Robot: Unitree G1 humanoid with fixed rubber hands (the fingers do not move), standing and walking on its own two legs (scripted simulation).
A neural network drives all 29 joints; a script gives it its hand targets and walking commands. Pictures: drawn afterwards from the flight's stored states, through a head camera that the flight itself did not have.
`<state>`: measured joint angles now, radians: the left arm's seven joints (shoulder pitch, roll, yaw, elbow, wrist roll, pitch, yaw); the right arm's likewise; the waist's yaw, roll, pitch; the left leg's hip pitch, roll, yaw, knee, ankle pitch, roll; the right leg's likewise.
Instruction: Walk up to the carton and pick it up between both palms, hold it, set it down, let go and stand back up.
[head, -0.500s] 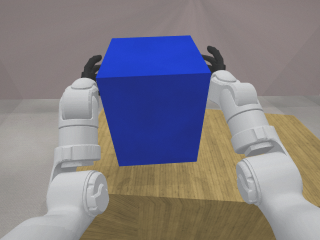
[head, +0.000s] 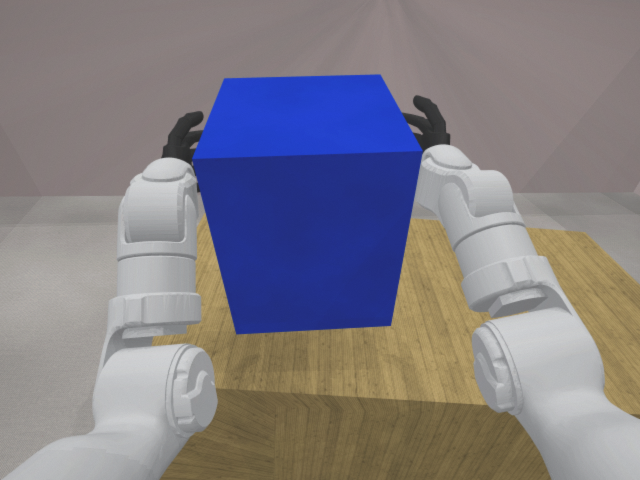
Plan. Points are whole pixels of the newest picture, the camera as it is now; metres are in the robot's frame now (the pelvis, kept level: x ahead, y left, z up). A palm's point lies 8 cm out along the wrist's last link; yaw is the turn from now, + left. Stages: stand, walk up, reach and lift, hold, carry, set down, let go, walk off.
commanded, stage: hold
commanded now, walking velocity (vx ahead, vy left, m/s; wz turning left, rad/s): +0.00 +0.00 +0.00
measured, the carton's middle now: (308, 203) +0.38 +0.01 +0.24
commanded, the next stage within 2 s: none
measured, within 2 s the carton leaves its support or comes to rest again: neither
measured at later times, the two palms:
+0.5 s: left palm (178, 172) +0.36 +0.16 +0.29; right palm (432, 161) +0.36 -0.13 +0.31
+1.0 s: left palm (177, 169) +0.36 +0.16 +0.29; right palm (432, 161) +0.36 -0.13 +0.31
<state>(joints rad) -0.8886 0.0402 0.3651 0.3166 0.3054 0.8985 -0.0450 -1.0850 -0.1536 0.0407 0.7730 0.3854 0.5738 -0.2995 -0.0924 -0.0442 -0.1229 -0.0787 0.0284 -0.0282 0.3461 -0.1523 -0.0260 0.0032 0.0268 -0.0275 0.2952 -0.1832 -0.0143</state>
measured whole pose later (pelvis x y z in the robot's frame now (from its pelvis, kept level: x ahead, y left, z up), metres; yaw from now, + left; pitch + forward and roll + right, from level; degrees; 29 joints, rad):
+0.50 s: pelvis +0.00 +0.00 +0.00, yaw +0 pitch -7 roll -1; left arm -0.89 0.03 0.38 0.31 0.31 0.90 -0.04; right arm -1.07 -0.15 0.04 0.76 0.38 0.58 -0.30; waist -0.09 -0.04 -0.12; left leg -0.07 0.03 -0.03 0.34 -0.15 -0.03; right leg 0.01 0.03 -0.03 0.30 -0.18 -0.01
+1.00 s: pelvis +0.00 +0.00 +0.00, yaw +0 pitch -7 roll -1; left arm -0.91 0.04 0.38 0.33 0.32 0.90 -0.05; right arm -1.09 -0.15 0.03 0.77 0.37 0.58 -0.29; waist -0.08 -0.04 -0.12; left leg -0.08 0.03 -0.02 0.34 -0.15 -0.02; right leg 0.00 0.02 -0.02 0.30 -0.18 -0.01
